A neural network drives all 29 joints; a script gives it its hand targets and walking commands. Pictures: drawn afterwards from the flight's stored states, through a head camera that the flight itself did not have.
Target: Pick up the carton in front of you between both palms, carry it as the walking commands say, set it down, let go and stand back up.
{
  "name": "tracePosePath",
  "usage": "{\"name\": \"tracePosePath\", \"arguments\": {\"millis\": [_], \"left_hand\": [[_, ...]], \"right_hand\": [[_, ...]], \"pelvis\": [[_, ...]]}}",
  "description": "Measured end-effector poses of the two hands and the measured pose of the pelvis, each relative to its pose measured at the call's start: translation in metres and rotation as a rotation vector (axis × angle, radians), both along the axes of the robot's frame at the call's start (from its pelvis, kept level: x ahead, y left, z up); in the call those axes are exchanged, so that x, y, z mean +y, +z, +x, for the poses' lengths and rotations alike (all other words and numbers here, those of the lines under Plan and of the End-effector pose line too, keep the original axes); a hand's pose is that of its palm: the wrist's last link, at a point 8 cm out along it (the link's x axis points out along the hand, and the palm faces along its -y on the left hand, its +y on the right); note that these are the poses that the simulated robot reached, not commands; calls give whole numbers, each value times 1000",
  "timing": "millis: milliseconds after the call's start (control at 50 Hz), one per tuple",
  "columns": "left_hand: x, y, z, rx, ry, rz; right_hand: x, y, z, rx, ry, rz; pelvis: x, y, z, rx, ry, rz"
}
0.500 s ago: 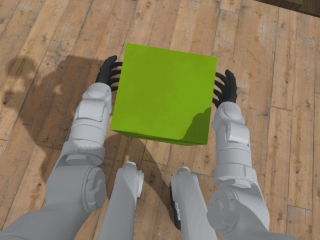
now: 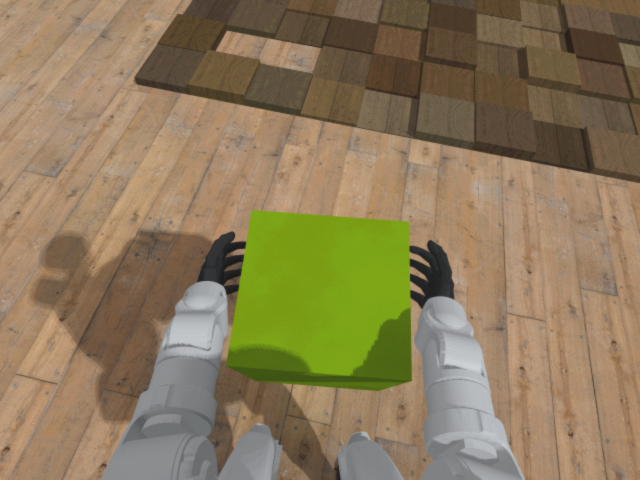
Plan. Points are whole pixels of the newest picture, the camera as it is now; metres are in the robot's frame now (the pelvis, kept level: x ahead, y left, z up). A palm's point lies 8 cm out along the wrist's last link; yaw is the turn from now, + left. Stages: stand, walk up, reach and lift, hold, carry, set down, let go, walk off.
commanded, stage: reach and lift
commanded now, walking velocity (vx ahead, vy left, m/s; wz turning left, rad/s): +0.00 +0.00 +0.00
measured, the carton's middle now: (322, 311) +0.36 +0.00 -0.11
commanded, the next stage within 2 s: hold in 1.42 s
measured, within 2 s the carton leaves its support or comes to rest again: neither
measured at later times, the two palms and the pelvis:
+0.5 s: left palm (190, 278) +0.31 +0.15 +0.09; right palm (486, 281) +0.32 -0.15 +0.10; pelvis +0.03 +0.00 +0.07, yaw +0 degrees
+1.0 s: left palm (186, 272) +0.31 +0.15 +0.10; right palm (489, 277) +0.32 -0.15 +0.11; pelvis +0.02 +0.00 +0.08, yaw +0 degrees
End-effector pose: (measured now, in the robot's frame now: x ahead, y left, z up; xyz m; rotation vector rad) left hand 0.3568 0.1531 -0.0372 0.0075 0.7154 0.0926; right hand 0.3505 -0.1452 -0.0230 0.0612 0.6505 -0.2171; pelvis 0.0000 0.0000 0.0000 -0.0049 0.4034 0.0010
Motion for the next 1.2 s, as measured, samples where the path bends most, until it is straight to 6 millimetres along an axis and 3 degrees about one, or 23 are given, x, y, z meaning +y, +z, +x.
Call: {"name": "tracePosePath", "arguments": {"millis": [240,460,780,1200], "left_hand": [[-4,71,-24,-5,29,8],[-8,126,-43,-20,31,38],[-7,133,-48,-3,36,36],[-5,143,-41,-5,21,53]], "right_hand": [[-5,71,-13,-4,49,-19],[-8,123,-26,-16,92,-46],[-6,130,-32,5,91,-52],[-6,139,-26,8,105,-67]], "pelvis": [[-2,52,24,-198,3,6],[-3,74,30,-391,1,9],[-3,74,13,-456,3,8],[-1,79,28,-468,-3,8]]}}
